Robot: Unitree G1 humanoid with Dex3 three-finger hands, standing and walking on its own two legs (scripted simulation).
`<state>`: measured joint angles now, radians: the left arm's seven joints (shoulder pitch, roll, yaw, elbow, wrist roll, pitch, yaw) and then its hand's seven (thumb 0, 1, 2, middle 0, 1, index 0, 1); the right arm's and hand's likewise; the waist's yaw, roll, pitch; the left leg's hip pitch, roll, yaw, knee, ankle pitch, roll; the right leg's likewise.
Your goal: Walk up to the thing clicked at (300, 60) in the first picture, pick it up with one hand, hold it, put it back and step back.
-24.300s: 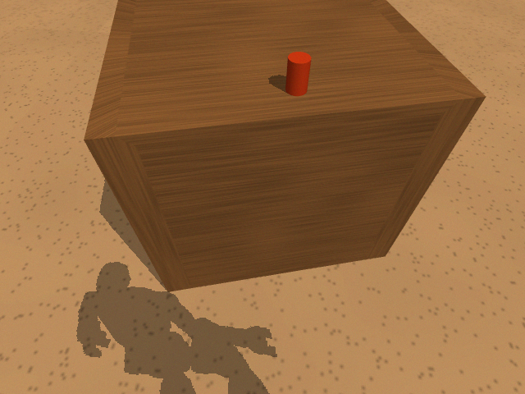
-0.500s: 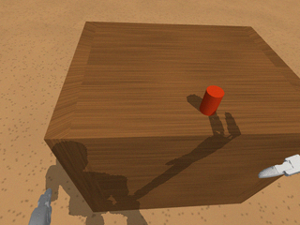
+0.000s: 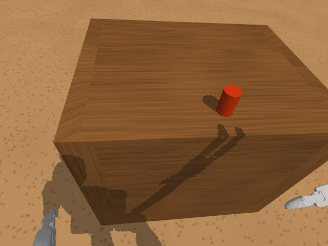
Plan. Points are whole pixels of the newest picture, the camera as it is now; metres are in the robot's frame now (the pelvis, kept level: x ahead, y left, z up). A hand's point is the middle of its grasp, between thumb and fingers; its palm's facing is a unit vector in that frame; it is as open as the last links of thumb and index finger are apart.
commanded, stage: home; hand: right
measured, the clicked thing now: (228, 101) +0.47 -0.22 +0.07
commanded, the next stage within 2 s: none
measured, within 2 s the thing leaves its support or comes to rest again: neither
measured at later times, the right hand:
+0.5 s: hand (266, 198) +0.19 -0.24 +0.04, palm faces +0.21 +0.93 -0.30, open 17.5 cm
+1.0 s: hand (224, 208) +0.22 -0.19 -0.10, palm faces +0.08 +0.97 -0.24, open 17.5 cm
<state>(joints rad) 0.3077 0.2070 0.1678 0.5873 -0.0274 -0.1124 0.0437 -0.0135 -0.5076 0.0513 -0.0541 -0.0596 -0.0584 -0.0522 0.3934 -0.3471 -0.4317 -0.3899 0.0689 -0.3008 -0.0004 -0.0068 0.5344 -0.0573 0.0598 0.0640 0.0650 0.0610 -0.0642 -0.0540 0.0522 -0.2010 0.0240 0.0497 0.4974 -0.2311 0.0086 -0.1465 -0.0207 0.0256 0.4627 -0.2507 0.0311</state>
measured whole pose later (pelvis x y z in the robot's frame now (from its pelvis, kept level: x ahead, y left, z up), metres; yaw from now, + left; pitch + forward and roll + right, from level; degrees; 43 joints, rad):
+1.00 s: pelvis +0.03 -0.01 +0.00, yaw +1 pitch +2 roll +0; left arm 0.22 0.21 -0.01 0.69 0.00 -0.06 0.05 0.01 0.90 0.90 -0.20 -0.30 -0.20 -0.30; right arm 0.23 -0.18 -0.02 0.53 0.00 -0.11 -0.08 -0.01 0.56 -0.04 0.05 0.05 0.06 0.05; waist 0.00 0.00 0.04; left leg -0.27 0.02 0.03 0.52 -0.27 -0.01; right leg -0.23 -0.03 0.01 0.51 -0.32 0.02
